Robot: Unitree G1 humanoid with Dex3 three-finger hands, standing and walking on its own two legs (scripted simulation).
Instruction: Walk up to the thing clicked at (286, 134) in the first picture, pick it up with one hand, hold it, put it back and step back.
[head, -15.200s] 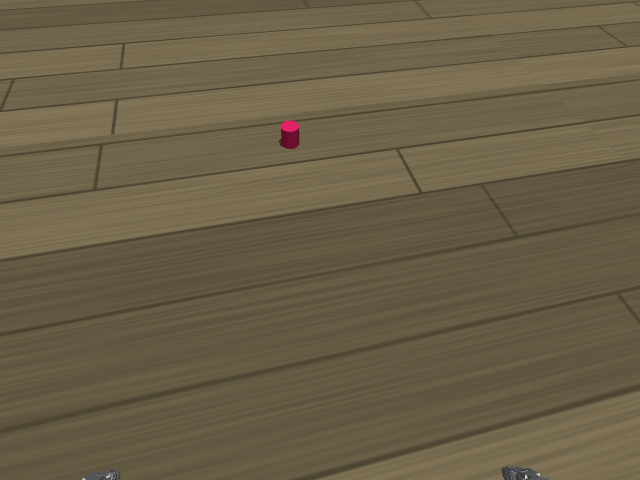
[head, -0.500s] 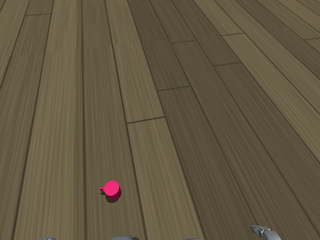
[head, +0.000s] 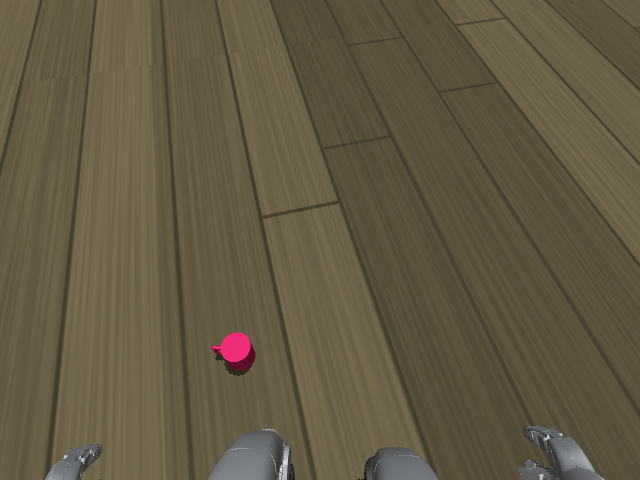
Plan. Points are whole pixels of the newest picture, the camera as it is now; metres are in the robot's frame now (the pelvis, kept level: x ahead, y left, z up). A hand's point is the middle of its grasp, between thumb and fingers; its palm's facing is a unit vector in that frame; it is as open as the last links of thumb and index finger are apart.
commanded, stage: walk up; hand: left
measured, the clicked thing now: (233, 351) +0.44 +0.26 -0.72
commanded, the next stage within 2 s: stand in 1.84 s
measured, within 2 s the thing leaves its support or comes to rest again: neither
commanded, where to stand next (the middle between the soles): +0.06 +0.01 m, yaw +0 degrees
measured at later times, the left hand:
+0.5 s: hand (120, 466) +0.13 +0.28 -0.18, palm faces -0.09 -0.94 -0.33, open 7.4 cm
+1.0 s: hand out of the picture +0.08 +0.31 -0.17, palm faces +0.05 -0.91 -0.42, open 7.3 cm
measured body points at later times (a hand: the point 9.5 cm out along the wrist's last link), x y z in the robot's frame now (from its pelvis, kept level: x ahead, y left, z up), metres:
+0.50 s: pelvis +0.02 +0.01 -0.01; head +0.09 +0.05 +0.43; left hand +0.13 +0.33 -0.15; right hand +0.03 -0.34 -0.09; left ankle -0.02 +0.16 -0.73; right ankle +0.09 -0.14 -0.71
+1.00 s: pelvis -0.03 +0.02 -0.03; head +0.02 +0.03 +0.42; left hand +0.08 +0.35 -0.14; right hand +0.07 -0.30 -0.14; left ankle -0.03 +0.13 -0.74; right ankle +0.08 -0.13 -0.72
